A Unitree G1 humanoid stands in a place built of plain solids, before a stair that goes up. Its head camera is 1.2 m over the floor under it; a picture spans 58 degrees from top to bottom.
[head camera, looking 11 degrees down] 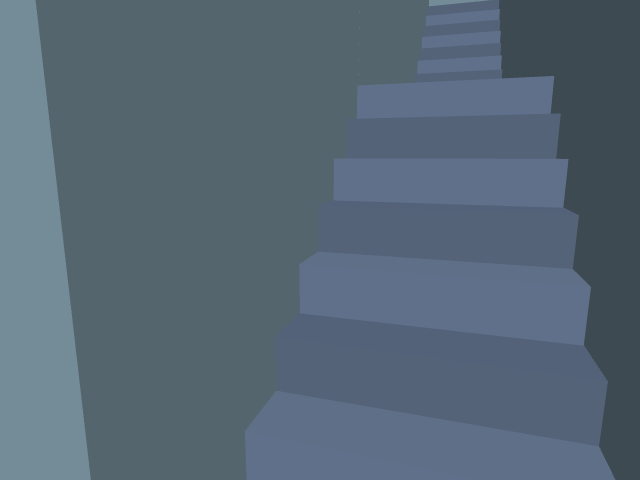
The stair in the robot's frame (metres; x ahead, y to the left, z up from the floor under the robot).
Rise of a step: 0.20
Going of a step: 0.24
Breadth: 0.99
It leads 17 degrees to the right of straight ahead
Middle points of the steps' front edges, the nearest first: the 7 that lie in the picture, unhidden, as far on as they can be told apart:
1.01 -0.25 0.40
1.24 -0.32 0.60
1.46 -0.39 0.79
1.69 -0.46 0.99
1.92 -0.53 1.19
2.15 -0.60 1.39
2.38 -0.68 1.59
